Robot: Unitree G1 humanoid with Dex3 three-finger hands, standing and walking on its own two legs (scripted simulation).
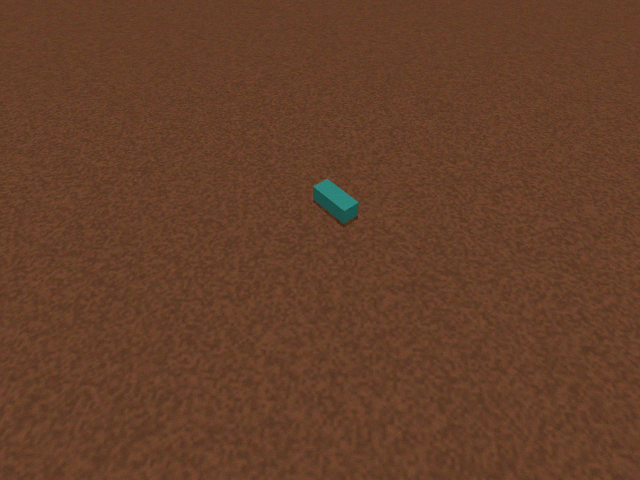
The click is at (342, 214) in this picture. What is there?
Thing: lying carton
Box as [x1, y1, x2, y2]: [313, 179, 358, 223]
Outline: 313,186 313,198 343,223 357,214 358,202 329,180 326,179
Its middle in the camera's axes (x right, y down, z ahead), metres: +0.05 -0.19 +1.80
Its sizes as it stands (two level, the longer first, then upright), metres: 0.216 0.088 0.078
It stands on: the floor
